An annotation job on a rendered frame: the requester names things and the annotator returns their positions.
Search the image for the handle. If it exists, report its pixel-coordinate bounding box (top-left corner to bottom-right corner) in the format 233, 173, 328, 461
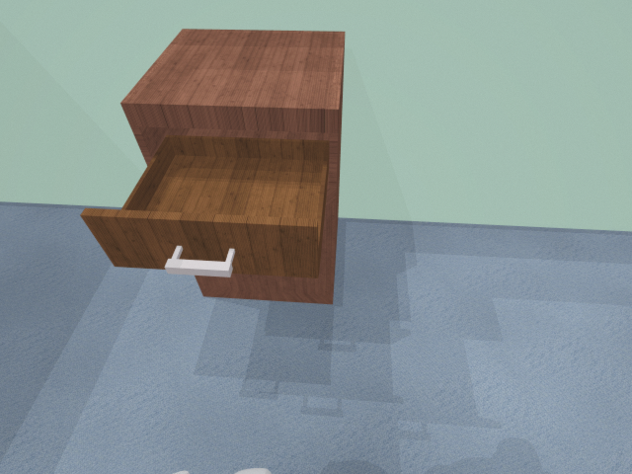
164, 246, 235, 277

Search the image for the drawer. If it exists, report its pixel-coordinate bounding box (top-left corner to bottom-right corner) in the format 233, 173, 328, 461
80, 135, 330, 278

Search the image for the cabinet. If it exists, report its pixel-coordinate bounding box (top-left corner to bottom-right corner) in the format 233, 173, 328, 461
120, 29, 345, 304

